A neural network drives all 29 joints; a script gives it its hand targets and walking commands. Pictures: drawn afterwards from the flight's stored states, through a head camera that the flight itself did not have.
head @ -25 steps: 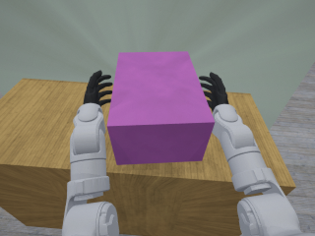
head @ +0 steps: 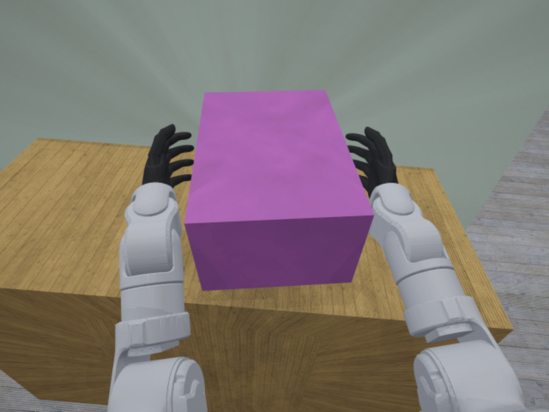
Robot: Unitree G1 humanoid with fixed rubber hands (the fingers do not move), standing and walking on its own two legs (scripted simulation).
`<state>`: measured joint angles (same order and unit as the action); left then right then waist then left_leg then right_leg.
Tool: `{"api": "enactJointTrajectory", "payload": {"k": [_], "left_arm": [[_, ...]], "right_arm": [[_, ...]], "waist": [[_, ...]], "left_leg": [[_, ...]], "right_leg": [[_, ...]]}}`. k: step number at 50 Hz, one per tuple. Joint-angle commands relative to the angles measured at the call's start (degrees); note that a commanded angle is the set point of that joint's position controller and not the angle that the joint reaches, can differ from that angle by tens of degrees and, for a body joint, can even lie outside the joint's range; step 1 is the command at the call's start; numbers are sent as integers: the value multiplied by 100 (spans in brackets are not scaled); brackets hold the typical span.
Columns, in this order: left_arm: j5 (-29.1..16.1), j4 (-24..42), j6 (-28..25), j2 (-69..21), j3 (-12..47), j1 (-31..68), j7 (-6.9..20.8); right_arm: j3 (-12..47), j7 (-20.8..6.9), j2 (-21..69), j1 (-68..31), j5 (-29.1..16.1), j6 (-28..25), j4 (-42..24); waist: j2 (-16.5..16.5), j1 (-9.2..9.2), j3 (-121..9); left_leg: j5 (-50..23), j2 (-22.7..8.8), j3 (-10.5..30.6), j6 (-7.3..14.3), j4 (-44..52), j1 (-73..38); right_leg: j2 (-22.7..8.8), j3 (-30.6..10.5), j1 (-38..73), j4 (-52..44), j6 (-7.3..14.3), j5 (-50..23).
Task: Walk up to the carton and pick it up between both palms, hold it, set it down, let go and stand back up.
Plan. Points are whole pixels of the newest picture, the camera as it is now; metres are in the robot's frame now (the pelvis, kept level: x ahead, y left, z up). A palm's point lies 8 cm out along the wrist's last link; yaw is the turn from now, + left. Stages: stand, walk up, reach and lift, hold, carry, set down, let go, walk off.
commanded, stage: hold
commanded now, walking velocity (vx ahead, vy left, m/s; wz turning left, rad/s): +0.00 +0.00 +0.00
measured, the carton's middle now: (271, 178) +0.41 +0.00 +0.15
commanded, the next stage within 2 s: none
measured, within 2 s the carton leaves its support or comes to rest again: neither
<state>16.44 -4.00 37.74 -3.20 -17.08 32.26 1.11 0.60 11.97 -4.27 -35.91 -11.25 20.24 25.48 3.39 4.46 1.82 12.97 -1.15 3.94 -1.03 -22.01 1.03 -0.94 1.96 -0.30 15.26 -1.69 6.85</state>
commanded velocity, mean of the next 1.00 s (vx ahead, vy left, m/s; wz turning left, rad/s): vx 0.00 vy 0.00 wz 0.00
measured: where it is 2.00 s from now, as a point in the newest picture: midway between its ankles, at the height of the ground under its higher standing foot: outside the picture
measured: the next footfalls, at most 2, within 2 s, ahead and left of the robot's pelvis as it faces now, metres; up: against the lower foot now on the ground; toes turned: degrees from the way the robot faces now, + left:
none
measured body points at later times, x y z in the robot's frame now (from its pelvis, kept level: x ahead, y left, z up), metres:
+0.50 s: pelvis +0.00 -0.01 +0.00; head -0.04 +0.02 +0.45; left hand +0.37 +0.15 +0.19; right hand +0.37 -0.16 +0.18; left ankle +0.00 +0.13 -0.75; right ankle +0.03 -0.14 -0.75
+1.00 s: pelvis +0.00 +0.00 +0.00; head -0.04 +0.03 +0.45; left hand +0.37 +0.16 +0.19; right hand +0.37 -0.15 +0.18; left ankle +0.00 +0.13 -0.75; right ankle +0.03 -0.14 -0.75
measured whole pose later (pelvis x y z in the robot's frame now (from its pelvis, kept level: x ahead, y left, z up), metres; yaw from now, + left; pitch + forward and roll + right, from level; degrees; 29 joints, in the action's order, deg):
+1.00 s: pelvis +0.00 +0.00 +0.00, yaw +0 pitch -8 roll -1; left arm 16.6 -6.0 37.7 -2.9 -17.3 33.2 1.2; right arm -0.2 11.7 -3.8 -36.4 -10.5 19.9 27.4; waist 3.5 4.2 1.6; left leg 12.5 -1.1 4.0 -1.1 -21.8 1.5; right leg -1.0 2.0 -0.8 15.5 -1.6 6.9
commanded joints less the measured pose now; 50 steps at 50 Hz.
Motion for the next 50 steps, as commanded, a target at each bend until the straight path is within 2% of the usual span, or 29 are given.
{"api": "enactJointTrajectory", "payload": {"k": [1, 3, 4, 7, 8, 11, 15, 18, 19, 22, 27, 29, 31, 33, 37, 41, 45, 47, 50], "left_arm": [[-918, 239, -231, -3146, 3297, 3508, 747], [-904, 273, -230, -3168, 3319, 3547, 731], [-874, 120, -207, -3157, 3279, 3531, 728], [-860, 103, -215, -3136, 3235, 3543, 727], [-916, 276, -227, -3225, 3325, 3441, 726], [-989, 218, -288, -3204, 3381, 3677, 715], [-969, 252, -300, -3195, 3373, 3491, 703], [-962, 221, -319, -3147, 3307, 3599, 733], [-907, 10, -302, -3059, 3181, 3623, 755], [-897, 58, -290, -3077, 3124, 3630, 785], [-941, 132, -325, -3097, 3165, 3654, 794], [-988, 267, -359, -3098, 3228, 3739, 772], [-992, 157, -345, -3120, 3251, 3618, 778], [-924, 71, -336, -3087, 3165, 3617, 794], [-852, 148, -273, -3089, 3125, 3513, 799], [-868, 89, -265, -3107, 3154, 3716, 815], [-918, 158, -286, -3202, 3276, 3754, 762], [-976, 233, -296, -3272, 3353, 3707, 740], [-963, 180, -304, -3259, 3368, 3703, 709]], "right_arm": [[2027, -659, 3500, -4355, -443, -437, -1836], [1963, -694, 3481, -4334, -406, -455, -1721], [1960, -699, 3472, -4499, -399, -484, -1787], [1935, -691, 3483, -4423, -393, -465, -1661], [2033, -682, 3531, -4327, -446, -489, -1811], [2044, -669, 3561, -4579, -444, -494, -1876], [2188, -641, 3626, -4448, -500, -499, -1957], [2145, -611, 3672, -4420, -451, -463, -1864], [2083, -621, 3634, -4482, -402, -439, -1735], [2091, -628, 3708, -4507, -392, -443, -1760], [2160, -585, 3759, -4524, -434, -454, -1846], [2270, -575, 3794, -4554, -516, -455, -1912], [2272, -553, 3785, -4551, -508, -456, -2017], [2185, -552, 3755, -4478, -434, -432, -1841], [2156, -575, 3693, -4434, -441, -433, -1808], [1952, -624, 3648, -4423, -357, -426, -1577], [1956, -654, 3606, -4497, -410, -455, -1612], [2037, -657, 3595, -4573, -458, -497, -1841], [2008, -665, 3556, -4550, -438, -502, -1801]], "waist": [[-615, 64, -2136], [-686, 83, -2098], [-678, 30, -2060], [-625, 47, -2030], [-622, 77, -2270], [-647, 78, -2321], [-592, 42, -2390], [-489, 65, -2351], [-444, 23, -2154], [-384, -31, -2216], [-391, 22, -2458], [-412, -13, -2612], [-387, 22, -2568], [-370, 39, -2366], [-429, -11, -2261], [-497, 74, -2072], [-646, 98, -2160], [-646, 102, -2381], [-686, 112, -2310]], "left_leg": [[-1603, 387, -404, -267, 431, 177], [-1477, 368, -408, -270, 487, 202], [-1401, 381, -423, -247, 483, 252], [-1531, 370, -425, -249, 449, 177], [-1774, 369, -414, -272, 381, 52], [-1733, 399, -411, -277, 347, 108], [-1910, 429, -418, -249, 286, 55], [-1582, 444, -432, -184, 382, 181], [-1309, 444, -454, -147, 454, 302], [-1217, 452, -480, -97, 499, 377], [-1548, 475, -468, -134, 373, 230], [-1753, 489, -449, -161, 309, 165], [-1708, 495, -437, -154, 314, 185], [-1496, 486, -449, -132, 392, 255], [-1527, 455, -467, -145, 424, 239], [-1286, 420, -458, -172, 517, 278], [-1616, 404, -418, -265, 415, 137], [-1828, 395, -396, -285, 333, 26], [-1730, 394, -396, -304, 345, 38]], "right_leg": [[475, 216, 978, 12, 50, -678], [471, 219, 927, 14, 68, -553], [461, 216, 906, -14, 72, -484], [476, 211, 914, -4, 48, -581], [492, 207, 1030, 39, 49, -836], [482, 213, 941, 34, 28, -775], [470, 181, 1091, 61, 17, -1099], [438, 171, 1091, 64, -22, -1024], [414, 166, 1018, 21, -28, -785], [417, 159, 1096, 34, -25, -745], [424, 150, 1198, 79, -55, -1172], [429, 152, 1293, 125, -66, -1363], [425, 147, 1288, 108, -74, -1402], [414, 152, 1206, 62, -61, -1180], [435, 175, 1150, 47, -25, -1008], [436, 200, 1001, -4, 4, -622], [474, 227, 924, 23, 24, -698], [500, 233, 966, 21, 37, -822], [489, 228, 874, 2, 36, -708]]}}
